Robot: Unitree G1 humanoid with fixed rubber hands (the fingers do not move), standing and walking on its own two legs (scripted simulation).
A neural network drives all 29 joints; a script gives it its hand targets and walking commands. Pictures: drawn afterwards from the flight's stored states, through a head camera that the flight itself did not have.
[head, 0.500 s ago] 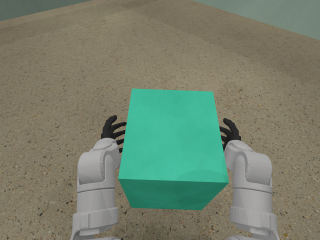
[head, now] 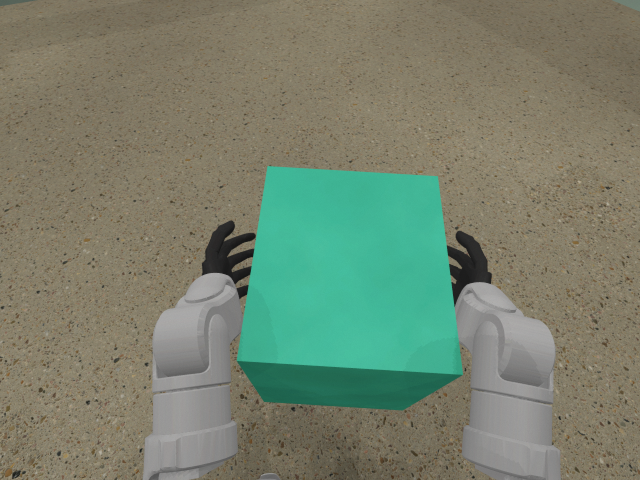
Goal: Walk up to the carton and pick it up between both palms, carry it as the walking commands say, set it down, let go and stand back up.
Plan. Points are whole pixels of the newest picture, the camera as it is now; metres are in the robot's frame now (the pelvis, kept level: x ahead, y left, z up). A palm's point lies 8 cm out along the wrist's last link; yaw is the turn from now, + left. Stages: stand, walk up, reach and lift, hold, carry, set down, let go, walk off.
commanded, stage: carry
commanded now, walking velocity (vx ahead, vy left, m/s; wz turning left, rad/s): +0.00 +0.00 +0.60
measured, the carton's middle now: (341, 300) +0.35 -0.02 +0.03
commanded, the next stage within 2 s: none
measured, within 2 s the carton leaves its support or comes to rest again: neither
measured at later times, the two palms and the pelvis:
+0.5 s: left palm (92, 398) +0.21 +0.22 +0.10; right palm (387, 321) +0.28 -0.06 +0.10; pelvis -0.08 +0.00 +0.01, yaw +17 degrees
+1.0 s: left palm out of the picture +0.05 +0.29 +0.09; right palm (276, 411) +0.20 +0.05 +0.08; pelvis -0.15 +0.00 +0.01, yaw +34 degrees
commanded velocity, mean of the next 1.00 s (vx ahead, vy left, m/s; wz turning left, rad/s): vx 0.00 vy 0.00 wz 0.60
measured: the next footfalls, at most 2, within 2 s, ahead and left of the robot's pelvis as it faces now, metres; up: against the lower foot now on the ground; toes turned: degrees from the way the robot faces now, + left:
left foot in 0.56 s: -0.05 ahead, +0.13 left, +0.00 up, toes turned +27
right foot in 0.86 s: -0.03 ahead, -0.08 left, +0.00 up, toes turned +22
